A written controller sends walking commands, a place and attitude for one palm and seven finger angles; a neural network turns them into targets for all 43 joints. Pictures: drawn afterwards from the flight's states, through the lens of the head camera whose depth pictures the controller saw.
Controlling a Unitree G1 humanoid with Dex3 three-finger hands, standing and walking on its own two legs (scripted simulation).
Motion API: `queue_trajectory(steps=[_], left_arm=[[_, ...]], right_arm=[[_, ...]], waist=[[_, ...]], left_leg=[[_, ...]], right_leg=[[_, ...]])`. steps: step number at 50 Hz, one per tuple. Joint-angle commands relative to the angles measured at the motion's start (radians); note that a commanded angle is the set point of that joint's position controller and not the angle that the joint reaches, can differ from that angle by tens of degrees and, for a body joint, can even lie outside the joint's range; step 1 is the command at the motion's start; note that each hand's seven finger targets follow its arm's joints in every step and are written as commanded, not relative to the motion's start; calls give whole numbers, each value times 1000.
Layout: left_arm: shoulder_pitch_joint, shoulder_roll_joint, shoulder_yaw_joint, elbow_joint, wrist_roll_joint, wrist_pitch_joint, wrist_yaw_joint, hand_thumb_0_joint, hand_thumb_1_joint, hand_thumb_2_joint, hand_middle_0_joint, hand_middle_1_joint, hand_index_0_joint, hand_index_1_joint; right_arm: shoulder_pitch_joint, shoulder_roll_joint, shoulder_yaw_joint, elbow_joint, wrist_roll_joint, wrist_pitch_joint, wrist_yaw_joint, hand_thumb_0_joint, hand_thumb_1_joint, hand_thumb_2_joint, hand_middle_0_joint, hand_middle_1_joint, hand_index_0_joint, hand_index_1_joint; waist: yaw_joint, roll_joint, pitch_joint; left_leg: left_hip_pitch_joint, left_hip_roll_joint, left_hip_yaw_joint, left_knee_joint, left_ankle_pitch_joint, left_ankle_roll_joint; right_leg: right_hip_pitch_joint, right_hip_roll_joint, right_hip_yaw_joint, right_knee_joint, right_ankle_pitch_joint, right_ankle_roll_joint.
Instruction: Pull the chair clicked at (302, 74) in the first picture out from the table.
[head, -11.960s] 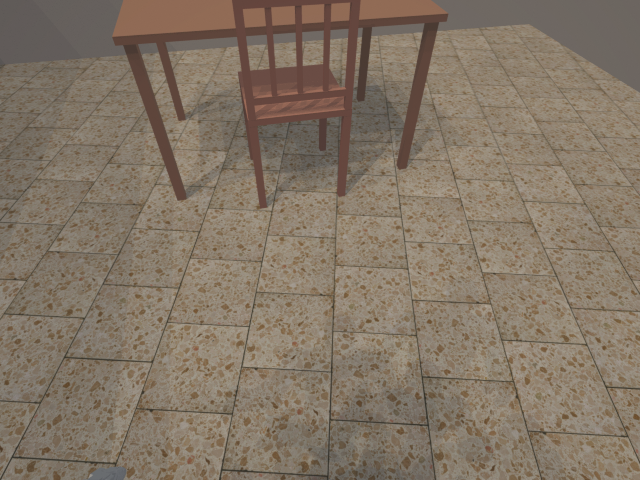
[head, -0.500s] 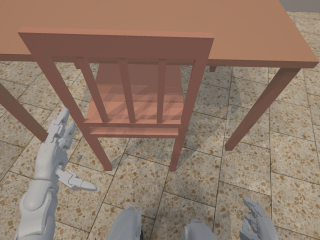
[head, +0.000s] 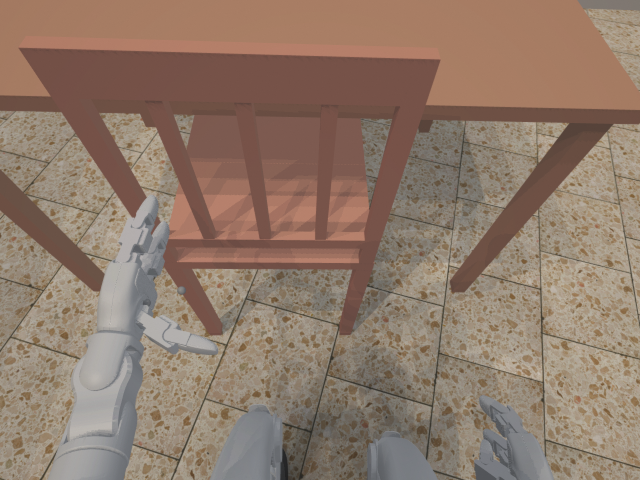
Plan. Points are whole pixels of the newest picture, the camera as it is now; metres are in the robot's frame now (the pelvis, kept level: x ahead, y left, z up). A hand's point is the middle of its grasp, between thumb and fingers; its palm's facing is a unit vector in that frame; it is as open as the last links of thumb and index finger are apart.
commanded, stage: aim the fingers beside a spindle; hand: left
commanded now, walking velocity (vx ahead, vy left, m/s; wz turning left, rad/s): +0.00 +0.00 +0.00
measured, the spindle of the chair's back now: (256, 181) +0.50 +0.11 +0.02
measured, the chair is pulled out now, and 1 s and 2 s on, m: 0.00 0.00 0.00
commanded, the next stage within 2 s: push the fingers through the gap in 0.82 s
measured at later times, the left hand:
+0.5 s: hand (200, 277) +0.35 +0.17 +0.01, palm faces +0.03 -1.00 -0.07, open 16.9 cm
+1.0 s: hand (198, 279) +0.35 +0.17 +0.01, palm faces +0.04 -1.00 -0.07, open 16.9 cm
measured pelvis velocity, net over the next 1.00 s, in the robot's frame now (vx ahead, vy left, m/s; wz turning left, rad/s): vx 0.00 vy -0.02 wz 0.00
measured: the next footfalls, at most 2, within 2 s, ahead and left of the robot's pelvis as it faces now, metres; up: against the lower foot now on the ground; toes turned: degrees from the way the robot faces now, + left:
none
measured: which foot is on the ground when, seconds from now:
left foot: down 0.00-1.00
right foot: down 0.00-1.00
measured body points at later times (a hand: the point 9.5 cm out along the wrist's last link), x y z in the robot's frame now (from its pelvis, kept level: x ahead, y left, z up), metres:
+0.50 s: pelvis +0.00 -0.01 -0.01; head +0.11 +0.00 +0.43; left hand +0.35 +0.22 +0.02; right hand +0.13 -0.26 -0.12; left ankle +0.07 +0.10 -0.63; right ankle +0.00 -0.13 -0.63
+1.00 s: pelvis +0.00 -0.02 -0.01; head +0.11 -0.01 +0.42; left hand +0.34 +0.23 +0.01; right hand +0.14 -0.27 -0.12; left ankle +0.07 +0.10 -0.63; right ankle +0.00 -0.13 -0.63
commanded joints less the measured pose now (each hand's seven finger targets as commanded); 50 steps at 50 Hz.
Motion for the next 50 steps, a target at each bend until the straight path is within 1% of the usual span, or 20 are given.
queue_trajectory(steps=[1, 3, 5, 9, 11, 13, 16, 21, 24, 27, 29, 34, 35, 38, 40, 42, 45, 47, 49, 50], left_arm=[[-267, 131, 38, -185, 3, -83, 23, 0, -500, 300, -60, -80, -60, -80], [-294, 150, 56, -176, 9, -90, 33, 0, -500, 300, -60, -80, -60, -80], [-284, 127, 36, -176, 12, -94, 34, 0, -500, 300, -60, -80, -60, -80], [-323, 157, 71, -107, 15, -87, 38, 0, -500, 300, -60, -80, -60, -80], [-324, 122, 39, -102, 16, -89, 34, 0, -500, 300, -60, -80, -60, -80], [-292, 160, 79, -104, 11, -88, 34, 0, -500, 300, -60, -80, -60, -80], [-300, 152, 65, -125, 13, -96, 36, 0, -500, 300, -60, -80, -60, -80], [-337, 131, 39, -113, 11, -100, 40, 0, -500, 300, -60, -80, -60, -80], [-317, 150, 58, -124, 16, -112, 45, 0, -500, 300, -60, -80, -60, -80], [-332, 149, 52, -113, 18, -111, 46, 0, -500, 300, -60, -80, -60, -80], [-306, 180, 94, -94, 11, -111, 45, 0, -500, 300, -60, -80, -60, -80], [-307, 187, 106, -75, 3, -109, 26, 0, -500, 300, -60, -80, -60, -80], [-331, 175, 90, -78, 0, -112, 19, 0, -500, 300, -60, -80, -60, -80], [-312, 171, 84, -116, -5, -119, 8, 0, -500, 300, -60, -80, -60, -80], [-279, 151, 67, -123, -12, -114, 1, 0, -500, 300, -60, -80, -60, -80], [-294, 169, 78, -88, -10, -107, 2, 0, -500, 300, -60, -80, -60, -80], [-311, 181, 97, -72, -11, -104, 1, 0, -500, 300, -60, -80, -60, -80], [-361, 205, 113, -70, -8, -111, 3, 0, -500, 300, -60, -80, -60, -80], [-426, 208, 111, -89, -5, -122, 3, 0, -500, 300, -60, -80, -60, -80], [-426, 227, 130, -75, -2, -123, 3, 0, -500, 300, -60, -80, -60, -80]], right_arm=[[14, -152, -61, -114, -1, -36, -13, 0, -900, -900, 200, 300, 200, 300], [20, -155, -61, -108, -4, -30, -13, 0, -900, -900, 200, 300, 200, 300], [20, -151, -62, -114, -5, -26, -9, 0, -900, -900, 200, 300, 200, 300], [26, -153, -60, -101, -6, -9, -8, 0, -900, -900, 200, 300, 200, 300], [25, -150, -60, -106, -5, -4, -3, 0, -900, -900, 200, 300, 200, 300], [30, -154, -62, -114, -5, 2, 0, 0, -900, -900, 200, 300, 200, 300], [27, -150, -62, -116, -2, 8, 0, 0, -900, -900, 200, 300, 200, 300], [31, -153, -63, -108, 0, 12, -1, 0, -900, -900, 200, 300, 200, 300], [34, -153, -64, -108, -3, 10, -3, 0, -900, -900, 200, 300, 200, 300], [36, -152, -64, -104, -2, 12, -2, 0, -900, -900, 200, 300, 200, 300], [33, -153, -63, -103, -2, 15, -2, 0, -900, -900, 200, 300, 200, 300], [30, -151, -61, -105, 0, 19, -2, 0, -900, -900, 200, 300, 200, 300], [29, -149, -59, -103, 1, 18, -2, 0, -900, -900, 200, 300, 200, 300], [29, -150, -62, -109, 0, 9, -3, 0, -900, -900, 200, 300, 200, 300], [32, -150, -64, -110, 1, 7, -1, 0, -900, -900, 200, 300, 200, 300], [34, -154, -63, -99, 3, 8, -5, 0, -900, -900, 200, 300, 200, 300], [29, -155, -61, -97, 3, 10, -5, 0, -900, -900, 200, 300, 200, 300], [30, -156, -60, -93, 3, 9, -9, 0, -900, -900, 200, 300, 200, 300], [28, -155, -60, -86, -1, 4, -12, 0, -900, -900, 200, 300, 200, 300], [35, -157, -60, -83, -1, 3, -13, 0, -900, -900, 200, 300, 200, 300]], waist=[[-23, 41, -327], [-19, 37, -360], [-14, 56, -383], [-20, 14, -375], [-19, 32, -384], [-3, 24, -401], [-7, 42, -400], [-29, 6, -374], [-19, 17, -400], [-24, 11, -385], [-14, -6, -383], [-19, -10, -373], [-25, 2, -359], [-15, 43, -402], [-18, 18, -413], [-31, -13, -372], [-28, -8, -349], [-32, -8, -347], [-37, 22, -384], [-30, 27, -394]], left_leg=[[422, -19, -107, -152, 144, -22], [426, -20, -108, -140, 169, -20], [449, -20, -109, -138, 190, -25], [393, -24, -94, -115, 192, -18], [407, -24, -95, -115, 195, -20], [398, -27, -89, -115, 198, -19], [404, -26, -86, -117, 201, -19], [374, -25, -88, -110, 160, -13], [387, -27, -83, -108, 184, -13], [367, -29, -78, -99, 179, -9], [337, -34, -65, -94, 178, -7], [309, -37, -53, -84, 172, -5], [306, -37, -52, -82, 169, -5], [354, -36, -58, -84, 204, -6], [366, -35, -60, -86, 217, -5], [326, -33, -60, -79, 189, -2], [296, -35, -56, -77, 155, -3], [278, -35, -53, -66, 140, -1], [299, -35, -53, -59, 146, -1], [310, -34, -58, -60, 158, -4]], right_leg=[[-52, 34, 15, -152, 170, -42], [-50, 36, 17, -143, 185, -44], [-51, 35, 16, -138, 196, -45], [-41, 39, 23, -133, 217, -44], [-51, 38, 21, -130, 214, -44], [-23, 39, 25, -135, 222, -46], [-23, 40, 28, -133, 227, -46], [-43, 40, 30, -140, 198, -41], [-25, 39, 33, -135, 219, -43], [-23, 42, 38, -136, 223, -43], [5, 41, 47, -142, 240, -42], [13, 42, 55, -143, 252, -39], [10, 42, 57, -144, 251, -40], [12, 41, 55, -137, 271, -43], [18, 42, 51, -141, 283, -41], [4, 45, 52, -142, 262, -39], [-9, 43, 54, -145, 230, -39], [-10, 46, 63, -145, 216, -40], [-18, 43, 64, -138, 215, -40], [-18, 46, 61, -132, 221, -43]])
